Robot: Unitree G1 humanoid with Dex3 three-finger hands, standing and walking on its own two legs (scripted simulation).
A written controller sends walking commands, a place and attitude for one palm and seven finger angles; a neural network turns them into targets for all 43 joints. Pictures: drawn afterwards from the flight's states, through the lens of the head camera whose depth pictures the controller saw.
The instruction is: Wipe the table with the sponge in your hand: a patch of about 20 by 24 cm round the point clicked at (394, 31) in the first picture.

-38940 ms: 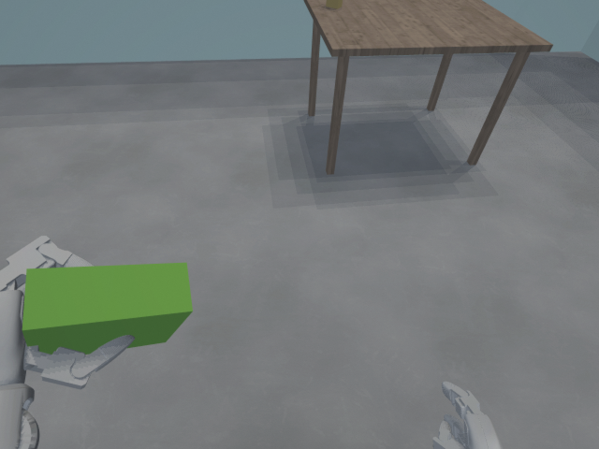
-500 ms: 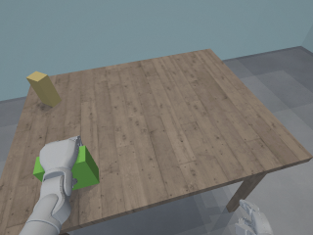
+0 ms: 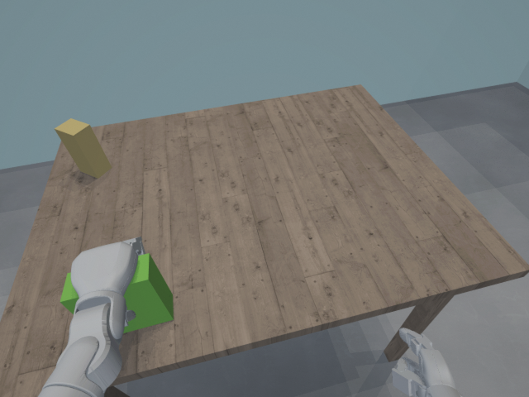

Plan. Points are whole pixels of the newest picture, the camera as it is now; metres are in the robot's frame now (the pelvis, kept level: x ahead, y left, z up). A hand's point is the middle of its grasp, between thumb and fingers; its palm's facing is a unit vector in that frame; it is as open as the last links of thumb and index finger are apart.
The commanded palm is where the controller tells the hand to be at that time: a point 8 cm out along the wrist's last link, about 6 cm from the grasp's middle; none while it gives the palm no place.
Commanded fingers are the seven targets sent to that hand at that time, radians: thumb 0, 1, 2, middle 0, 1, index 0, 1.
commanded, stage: lift the sponge slowly off the table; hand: left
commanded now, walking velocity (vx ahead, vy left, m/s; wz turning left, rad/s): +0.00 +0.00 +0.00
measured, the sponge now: (129, 304) +0.25 +0.28 -0.04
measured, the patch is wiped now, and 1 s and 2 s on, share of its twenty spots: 1.00 1.00 1.00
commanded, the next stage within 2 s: bring the sponge back beside the body in 1.80 s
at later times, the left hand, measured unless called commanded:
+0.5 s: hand (116, 297) +0.24 +0.26 +0.03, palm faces -0.05 -0.11 -0.99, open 9.6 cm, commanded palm +0.22 +0.26 +0.10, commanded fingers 0.00 0.10 1.30 -1.20 -1.60 -1.20 -1.60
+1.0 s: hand (106, 285) +0.24 +0.26 +0.07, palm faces -0.01 -0.10 -0.99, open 9.6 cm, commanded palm +0.22 +0.26 +0.14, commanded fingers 0.00 0.10 1.30 -1.20 -1.60 -1.20 -1.60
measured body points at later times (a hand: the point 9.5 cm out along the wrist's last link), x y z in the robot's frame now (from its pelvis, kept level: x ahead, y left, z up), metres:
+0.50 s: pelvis -0.01 +0.00 +0.01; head -0.01 -0.03 +0.46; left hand +0.23 +0.27 +0.09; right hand +0.22 -0.22 -0.08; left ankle +0.00 +0.13 -0.73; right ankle -0.02 -0.13 -0.73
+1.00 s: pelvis -0.02 -0.01 +0.01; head -0.03 -0.04 +0.46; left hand +0.23 +0.27 +0.12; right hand +0.22 -0.22 -0.07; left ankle +0.00 +0.13 -0.73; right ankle -0.02 -0.13 -0.73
